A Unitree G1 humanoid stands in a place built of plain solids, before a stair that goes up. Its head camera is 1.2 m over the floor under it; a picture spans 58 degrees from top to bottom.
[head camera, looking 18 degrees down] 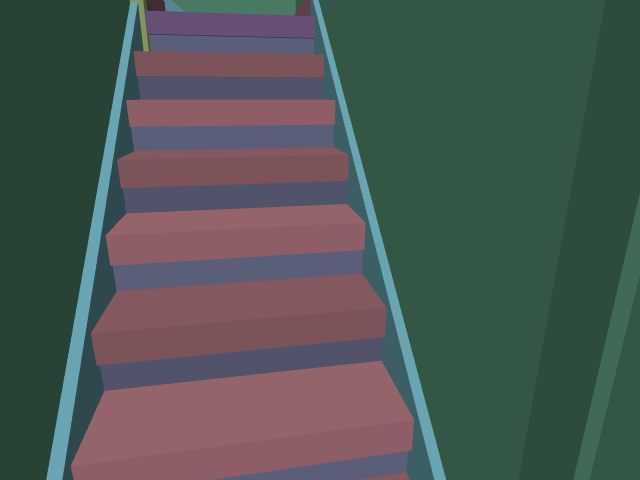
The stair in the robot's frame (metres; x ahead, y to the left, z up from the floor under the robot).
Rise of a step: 0.20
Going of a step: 0.25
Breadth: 0.83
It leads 10 degrees to the left of straight ahead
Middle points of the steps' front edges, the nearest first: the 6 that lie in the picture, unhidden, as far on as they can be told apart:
0.86 0.16 0.40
1.10 0.21 0.60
1.35 0.25 0.80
1.59 0.30 1.00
1.84 0.34 1.20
2.09 0.39 1.40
